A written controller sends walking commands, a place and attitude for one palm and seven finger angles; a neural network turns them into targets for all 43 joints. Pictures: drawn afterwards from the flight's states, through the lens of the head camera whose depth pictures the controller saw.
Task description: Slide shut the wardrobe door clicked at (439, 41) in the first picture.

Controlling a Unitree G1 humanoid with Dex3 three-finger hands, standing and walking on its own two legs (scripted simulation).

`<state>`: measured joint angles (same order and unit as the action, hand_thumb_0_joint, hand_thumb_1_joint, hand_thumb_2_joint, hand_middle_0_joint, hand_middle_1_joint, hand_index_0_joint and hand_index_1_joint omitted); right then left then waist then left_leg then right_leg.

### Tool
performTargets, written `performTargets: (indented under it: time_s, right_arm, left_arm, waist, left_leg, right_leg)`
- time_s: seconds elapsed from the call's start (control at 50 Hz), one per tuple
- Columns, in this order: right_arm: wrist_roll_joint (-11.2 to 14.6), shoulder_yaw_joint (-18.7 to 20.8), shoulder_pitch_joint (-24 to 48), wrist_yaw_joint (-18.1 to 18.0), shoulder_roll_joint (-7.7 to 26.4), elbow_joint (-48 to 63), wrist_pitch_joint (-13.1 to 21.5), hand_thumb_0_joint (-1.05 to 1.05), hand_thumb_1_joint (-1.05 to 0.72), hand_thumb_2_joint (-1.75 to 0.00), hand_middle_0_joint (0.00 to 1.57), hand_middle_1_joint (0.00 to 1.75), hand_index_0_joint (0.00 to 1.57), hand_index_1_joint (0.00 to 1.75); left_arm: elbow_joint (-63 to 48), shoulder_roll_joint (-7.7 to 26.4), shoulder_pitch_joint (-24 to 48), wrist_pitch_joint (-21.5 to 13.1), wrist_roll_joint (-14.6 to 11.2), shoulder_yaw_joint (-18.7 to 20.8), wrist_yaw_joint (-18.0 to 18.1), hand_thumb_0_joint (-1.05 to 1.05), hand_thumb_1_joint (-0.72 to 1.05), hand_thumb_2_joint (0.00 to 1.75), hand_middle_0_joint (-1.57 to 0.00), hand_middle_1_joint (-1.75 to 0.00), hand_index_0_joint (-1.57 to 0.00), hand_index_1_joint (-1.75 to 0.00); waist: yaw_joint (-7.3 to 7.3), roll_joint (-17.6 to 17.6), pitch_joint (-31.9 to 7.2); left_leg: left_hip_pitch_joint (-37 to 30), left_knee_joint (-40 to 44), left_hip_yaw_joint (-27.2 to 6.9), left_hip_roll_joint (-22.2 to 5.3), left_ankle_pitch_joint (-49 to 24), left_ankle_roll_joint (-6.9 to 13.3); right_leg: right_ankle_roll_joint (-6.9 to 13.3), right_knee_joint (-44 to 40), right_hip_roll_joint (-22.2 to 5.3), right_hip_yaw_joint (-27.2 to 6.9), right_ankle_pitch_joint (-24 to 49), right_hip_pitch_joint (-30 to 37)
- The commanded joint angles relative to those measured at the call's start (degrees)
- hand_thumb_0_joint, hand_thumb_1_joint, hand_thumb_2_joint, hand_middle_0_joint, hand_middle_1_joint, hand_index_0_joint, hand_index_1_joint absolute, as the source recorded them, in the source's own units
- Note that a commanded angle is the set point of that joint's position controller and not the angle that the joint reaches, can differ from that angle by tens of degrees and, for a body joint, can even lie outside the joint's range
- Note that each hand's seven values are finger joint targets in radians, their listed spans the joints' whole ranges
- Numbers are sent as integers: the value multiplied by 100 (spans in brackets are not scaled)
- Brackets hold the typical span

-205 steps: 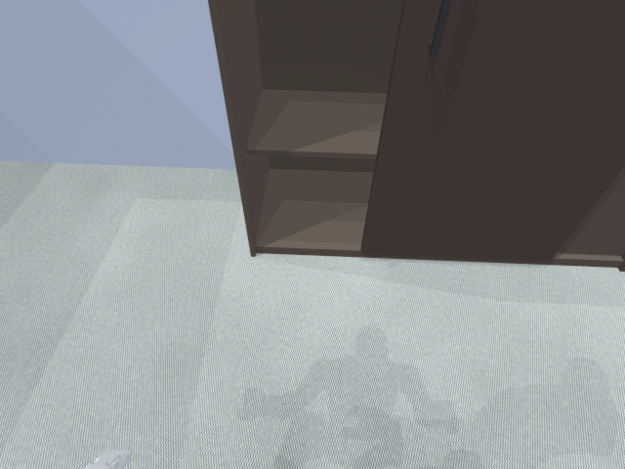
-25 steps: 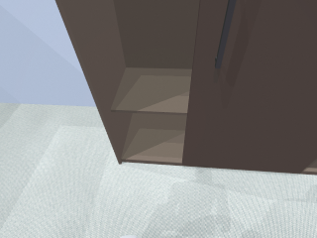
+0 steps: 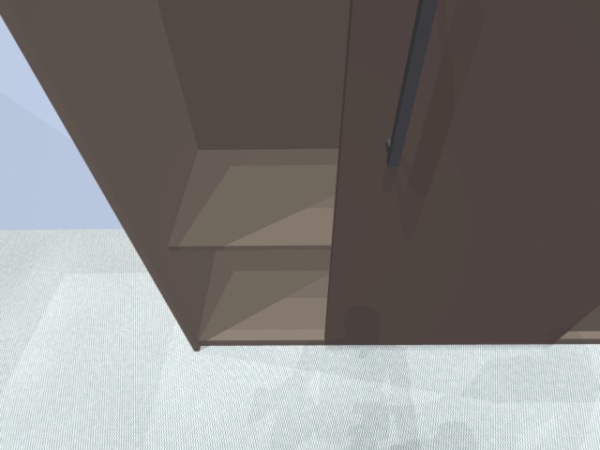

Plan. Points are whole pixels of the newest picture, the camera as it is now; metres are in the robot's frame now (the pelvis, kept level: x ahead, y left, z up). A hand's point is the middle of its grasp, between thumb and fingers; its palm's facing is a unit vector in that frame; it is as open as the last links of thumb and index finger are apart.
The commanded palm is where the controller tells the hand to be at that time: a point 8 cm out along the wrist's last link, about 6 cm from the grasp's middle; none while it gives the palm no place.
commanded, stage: come to a stop and stand still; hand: right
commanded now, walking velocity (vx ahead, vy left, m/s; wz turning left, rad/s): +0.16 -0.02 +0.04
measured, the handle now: (411, 60) +0.55 -0.13 +0.26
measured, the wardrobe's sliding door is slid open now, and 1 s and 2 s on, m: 0.44 0.44 0.44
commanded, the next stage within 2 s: look again from close up in 1.66 s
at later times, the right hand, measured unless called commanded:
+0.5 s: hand out of the picture +0.15 -0.20 -0.17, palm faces +0.00 +0.97 -0.24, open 7.4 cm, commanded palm none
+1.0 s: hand out of the picture +0.07 -0.20 -0.17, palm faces +0.05 +0.98 -0.21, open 7.4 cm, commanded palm none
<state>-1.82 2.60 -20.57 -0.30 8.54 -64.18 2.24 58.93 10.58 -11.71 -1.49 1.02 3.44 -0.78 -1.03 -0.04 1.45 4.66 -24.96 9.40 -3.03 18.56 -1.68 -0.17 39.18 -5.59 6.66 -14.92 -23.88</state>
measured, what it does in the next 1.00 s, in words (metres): steps on the spot: right foot, then left foot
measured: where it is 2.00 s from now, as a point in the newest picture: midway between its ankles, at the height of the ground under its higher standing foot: outside the picture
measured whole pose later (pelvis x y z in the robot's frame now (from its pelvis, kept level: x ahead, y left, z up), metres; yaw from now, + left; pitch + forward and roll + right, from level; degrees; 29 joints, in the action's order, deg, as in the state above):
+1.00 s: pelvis +0.04 -0.01 +0.00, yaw +1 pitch -1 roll +0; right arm -0.9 2.6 -14.0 -1.0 10.9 -60.4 -1.5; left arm 60.1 11.2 -13.1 0.6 1.0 2.1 0.9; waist -1.2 0.5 1.6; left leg 14.9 -29.9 2.6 -3.0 14.5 -1.2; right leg -0.6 27.8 -1.4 1.1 -17.3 -9.6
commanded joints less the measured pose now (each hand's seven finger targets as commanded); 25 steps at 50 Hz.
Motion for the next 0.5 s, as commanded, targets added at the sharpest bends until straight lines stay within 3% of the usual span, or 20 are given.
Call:
performTargets:
  time_s: [0.0,0.02,0.04,0.06,0.08,0.1,0.14,0.16,0.2,0.26,0.34,0.44,0.48]
  right_arm:
    - [36,107,18,-51,648,287,15,0,-90,-90,20,30,20,30]
    - [80,73,-64,-19,380,407,-9,0,-90,-90,20,30,20,30]
    - [57,42,-1,-44,343,539,-16,0,-90,-90,20,30,20,30]
    - [56,31,104,-82,369,499,-59,0,-90,-90,20,30,20,30]
    - [79,27,168,-64,386,407,-79,0,-90,-90,20,30,20,30]
    - [90,0,27,-58,246,265,-102,0,-90,-90,20,30,20,30]
    - [110,-52,-284,-94,158,101,-224,0,-90,-90,20,30,20,30]
    - [116,-46,-346,-115,238,105,-293,0,-90,-90,20,30,20,30]
    - [87,13,-191,-139,372,237,-413,0,-90,-90,20,30,20,30]
    - [43,104,72,-148,439,496,-514,0,-90,-90,20,30,20,30]
    - [60,162,405,-143,499,727,-555,0,-90,-90,20,30,20,30]
    - [77,138,603,-151,500,916,-484,0,-90,-90,20,30,20,30]
    - [60,144,401,-164,594,871,-390,0,-90,-90,20,30,20,30]
  left_arm:
    - [111,438,-1204,-126,41,14,30,0,90,90,-20,-30,-20,-30]
    - [162,994,-1671,-157,115,134,98,0,90,90,-20,-30,-20,-30]
    - [205,1235,-1905,-115,92,151,152,0,90,90,-20,-30,-20,-30]
    - [135,1125,-1489,-94,60,107,230,0,90,90,-20,-30,-20,-30]
    - [-61,812,-855,-74,28,3,264,0,90,90,-20,-30,-20,-30]
    - [-145,571,-361,-108,36,-104,286,0,90,90,-20,-30,-20,-30]
    - [-107,495,-67,-132,-11,-183,337,0,90,90,-20,-30,-20,-30]
    - [-76,541,-66,-100,-42,-167,361,0,90,90,-20,-30,-20,-30]
    - [-35,642,-182,-6,-51,-66,397,0,90,90,-20,-30,-20,-30]
    - [-40,736,-235,97,-24,39,421,0,90,90,-20,-30,-20,-30]
    - [-98,766,-112,162,17,112,405,0,90,90,-20,-30,-20,-30]
    - [-136,888,-69,224,61,194,331,0,90,90,-20,-30,-20,-30]
    - [-143,856,-93,244,34,199,283,0,90,90,-20,-30,-20,-30]
  waist:
    - [529,-182,185]
    - [650,-1512,-8]
    - [694,-2026,-279]
    - [596,-1597,-188]
    - [348,-785,193]
    - [119,-409,230]
    - [-55,-541,-79]
    - [-45,-581,-254]
    - [32,-409,-292]
    - [93,-581,-267]
    - [116,-799,-278]
    - [143,-1009,-347]
    - [15,-738,-346]
  left_leg:
    - [1709,-469,-444,-695,-519,544]
    - [2424,-1912,51,-26,632,264]
    - [2727,-3260,-180,274,1821,231]
    - [2780,-3819,-705,6,1610,281]
    - [2583,-3848,-883,-254,1122,269]
    - [2186,-3506,-974,-362,794,175]
    - [1603,-2845,-930,-319,433,11]
    - [1569,-2672,-880,-258,404,-30]
    - [1606,-2666,-844,-176,392,-38]
    - [1997,-3068,-902,-61,415,-39]
    - [2049,-3034,-960,28,473,-12]
    - [1517,-1788,-769,43,499,112]
    - [920,-617,-672,72,-369,120]
  right_leg:
    - [73,-1161,11,-143,465,2200]
    - [529,-1855,-1140,-1666,513,2645]
    - [876,-2541,-1780,-2684,374,2644]
    - [992,-2650,-1882,-2628,548,2150]
    - [1088,-2587,-1719,-2220,1032,1485]
    - [989,-2576,-1503,-1633,1752,1138]
    - [844,-2383,-1194,-838,3370,1263]
    - [875,-2259,-1193,-738,3895,1517]
    - [982,-2170,-1311,-733,4273,1607]
    - [1060,-2027,-1368,-722,4438,1778]
    - [1042,-1863,-1307,-672,4256,1796]
    - [968,-1676,-1325,-862,3662,1739]
    - [711,-1320,-1089,-752,3081,1474]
